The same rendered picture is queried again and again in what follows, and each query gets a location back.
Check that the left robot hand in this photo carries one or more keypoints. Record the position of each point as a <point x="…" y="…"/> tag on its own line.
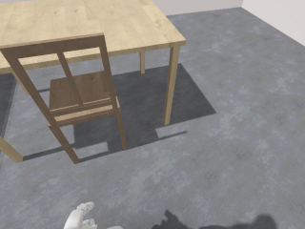
<point x="75" y="220"/>

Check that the table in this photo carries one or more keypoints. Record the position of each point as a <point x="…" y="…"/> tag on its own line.
<point x="129" y="26"/>

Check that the chair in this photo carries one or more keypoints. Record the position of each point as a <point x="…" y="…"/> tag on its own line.
<point x="73" y="99"/>

